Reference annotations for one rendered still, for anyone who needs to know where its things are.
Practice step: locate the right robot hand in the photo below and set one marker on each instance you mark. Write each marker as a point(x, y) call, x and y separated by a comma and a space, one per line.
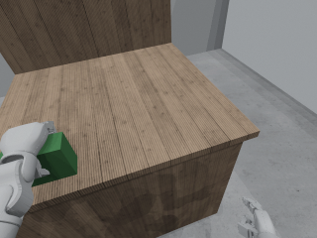
point(252, 227)

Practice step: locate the sponge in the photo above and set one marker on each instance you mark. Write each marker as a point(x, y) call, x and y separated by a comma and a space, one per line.
point(56, 156)

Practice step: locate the table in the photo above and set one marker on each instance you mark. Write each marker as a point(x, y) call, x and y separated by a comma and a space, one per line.
point(156, 141)

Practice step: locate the left robot forearm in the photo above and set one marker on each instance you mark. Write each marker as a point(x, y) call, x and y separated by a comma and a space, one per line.
point(17, 174)

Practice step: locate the left robot hand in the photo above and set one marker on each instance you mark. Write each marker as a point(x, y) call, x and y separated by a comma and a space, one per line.
point(28, 138)

